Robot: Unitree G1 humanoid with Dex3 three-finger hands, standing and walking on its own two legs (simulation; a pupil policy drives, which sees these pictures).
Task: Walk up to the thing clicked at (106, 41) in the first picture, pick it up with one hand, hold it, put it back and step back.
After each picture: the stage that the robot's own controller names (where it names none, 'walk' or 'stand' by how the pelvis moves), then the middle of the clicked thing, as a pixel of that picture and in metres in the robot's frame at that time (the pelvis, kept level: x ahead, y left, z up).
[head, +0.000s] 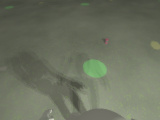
stand; (106, 41) +1.77 -0.36 -0.72
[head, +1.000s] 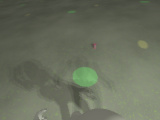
walk; (94, 46) +1.66 +0.04 -0.70
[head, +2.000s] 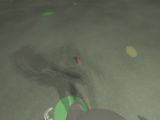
walk; (78, 61) +1.05 +0.30 -0.71
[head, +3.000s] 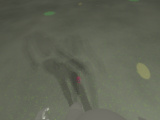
walk; (78, 79) +0.62 +0.22 -0.71
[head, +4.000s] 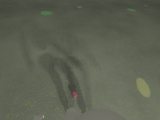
walk; (74, 95) +0.41 +0.15 -0.70
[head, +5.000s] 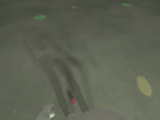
stand; (73, 101) +0.32 +0.19 -0.72
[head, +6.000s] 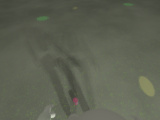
stand; (75, 101) +0.33 +0.18 -0.73
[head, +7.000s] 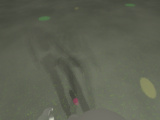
stand; (75, 101) +0.33 +0.18 -0.73
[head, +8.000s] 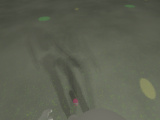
stand; (75, 102) +0.32 +0.18 -0.73
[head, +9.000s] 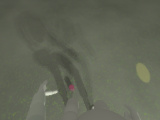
go down; (71, 87) +0.36 +0.18 -0.65
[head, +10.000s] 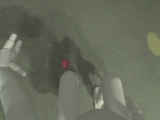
go down; (65, 64) +0.42 +0.20 -0.30
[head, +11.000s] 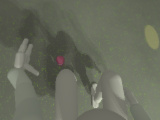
close in; (60, 61) +0.41 +0.21 -0.28
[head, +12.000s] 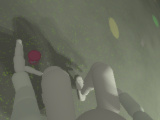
close; (34, 57) +0.41 +0.24 -0.22
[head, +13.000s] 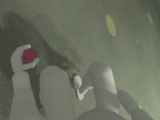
close; (30, 57) +0.41 +0.25 -0.22
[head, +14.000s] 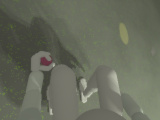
lift; (46, 61) +0.35 +0.23 -0.21
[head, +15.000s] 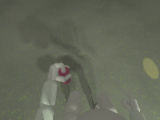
lift; (65, 75) +0.31 +0.18 -0.02
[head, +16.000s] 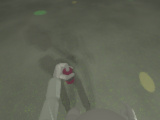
hold; (68, 75) +0.33 +0.16 -0.01
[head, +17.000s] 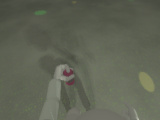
hold; (69, 77) +0.32 +0.17 -0.02
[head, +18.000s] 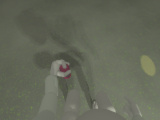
crouch; (65, 71) +0.36 +0.18 -0.08
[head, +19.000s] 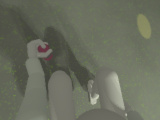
lower; (45, 52) +0.45 +0.24 -0.16
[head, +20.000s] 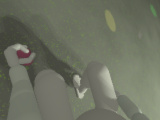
lower; (25, 57) +0.42 +0.26 -0.23
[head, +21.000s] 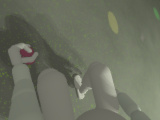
lower; (28, 56) +0.42 +0.26 -0.23
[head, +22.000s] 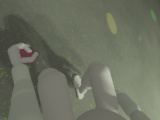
lower; (28, 56) +0.42 +0.26 -0.23
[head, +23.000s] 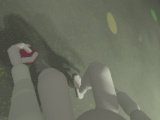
lower; (28, 56) +0.42 +0.26 -0.23
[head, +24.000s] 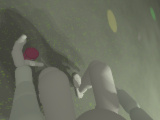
open; (29, 56) +0.40 +0.24 -0.23
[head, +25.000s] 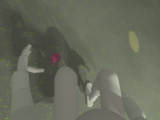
stand; (55, 59) +0.41 +0.22 -0.26
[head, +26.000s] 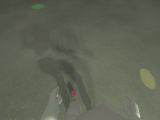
stand; (73, 94) +0.36 +0.17 -0.63
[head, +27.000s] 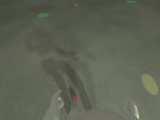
stand; (75, 99) +0.34 +0.18 -0.67
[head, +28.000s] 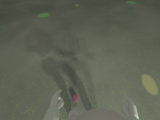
stand; (75, 98) +0.35 +0.17 -0.67
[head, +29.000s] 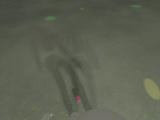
stand; (78, 99) +0.37 +0.16 -0.72
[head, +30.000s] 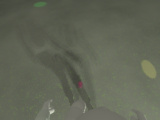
walk; (80, 84) +0.45 +0.14 -0.70
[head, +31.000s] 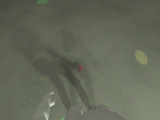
walk; (80, 69) +0.73 +0.13 -0.69
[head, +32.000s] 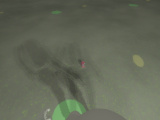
stand; (83, 64) +1.00 +0.15 -0.70
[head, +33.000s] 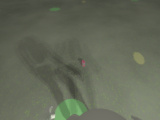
stand; (83, 63) +0.98 +0.14 -0.72
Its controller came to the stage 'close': yes
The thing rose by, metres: 0.70
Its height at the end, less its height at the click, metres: +0.00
